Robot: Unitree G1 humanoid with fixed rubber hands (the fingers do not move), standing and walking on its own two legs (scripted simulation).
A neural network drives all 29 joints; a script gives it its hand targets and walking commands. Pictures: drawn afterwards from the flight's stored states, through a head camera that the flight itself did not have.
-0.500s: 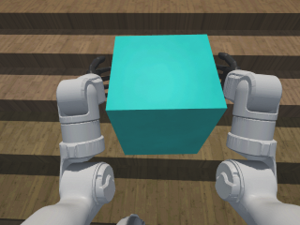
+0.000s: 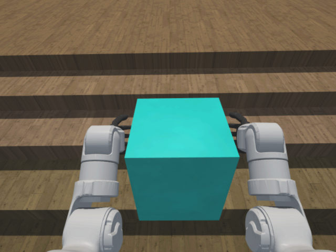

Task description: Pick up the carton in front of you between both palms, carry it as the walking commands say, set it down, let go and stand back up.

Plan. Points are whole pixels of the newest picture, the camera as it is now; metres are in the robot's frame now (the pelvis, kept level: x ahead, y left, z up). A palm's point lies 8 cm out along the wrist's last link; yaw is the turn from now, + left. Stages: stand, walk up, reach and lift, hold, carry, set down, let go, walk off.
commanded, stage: carry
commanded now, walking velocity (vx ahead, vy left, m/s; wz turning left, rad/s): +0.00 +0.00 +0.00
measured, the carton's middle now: (178, 159) +0.35 +0.00 +0.05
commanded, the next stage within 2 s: none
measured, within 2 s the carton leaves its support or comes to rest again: neither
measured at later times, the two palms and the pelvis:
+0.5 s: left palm (112, 151) +0.30 +0.15 +0.14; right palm (253, 152) +0.30 -0.15 +0.14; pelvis -0.04 +0.00 +0.00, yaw +0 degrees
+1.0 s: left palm (106, 165) +0.27 +0.16 +0.13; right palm (253, 165) +0.27 -0.14 +0.13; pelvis -0.07 +0.01 +0.00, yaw +0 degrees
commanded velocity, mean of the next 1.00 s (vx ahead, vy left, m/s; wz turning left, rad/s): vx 0.00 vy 0.00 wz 0.00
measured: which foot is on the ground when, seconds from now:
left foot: down 0.00-1.00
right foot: down 0.00-1.00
